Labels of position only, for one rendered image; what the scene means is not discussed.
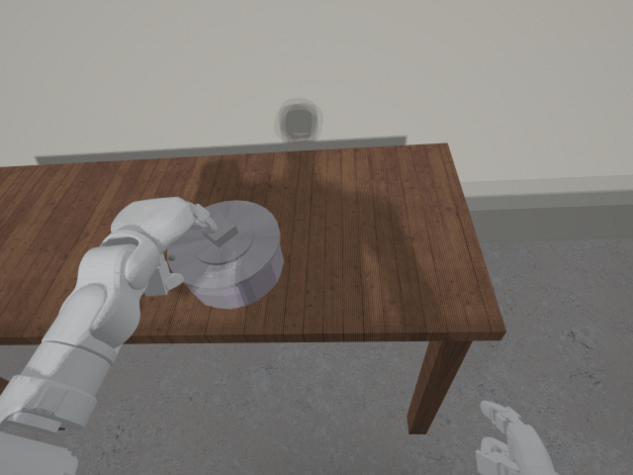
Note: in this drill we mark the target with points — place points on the robot left hand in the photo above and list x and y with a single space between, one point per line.
164 221

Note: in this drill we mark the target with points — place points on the left robot upper arm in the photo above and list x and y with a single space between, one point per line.
23 456

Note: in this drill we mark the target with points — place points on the robot right hand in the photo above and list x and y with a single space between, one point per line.
524 447

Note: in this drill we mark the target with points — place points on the knob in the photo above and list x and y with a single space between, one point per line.
226 230

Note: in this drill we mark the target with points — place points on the lid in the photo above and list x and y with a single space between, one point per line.
204 266

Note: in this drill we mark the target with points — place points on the pot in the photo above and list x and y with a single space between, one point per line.
246 293

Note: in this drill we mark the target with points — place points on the table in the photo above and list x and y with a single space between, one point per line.
378 245

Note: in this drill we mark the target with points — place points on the robot left forearm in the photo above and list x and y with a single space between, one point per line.
58 386

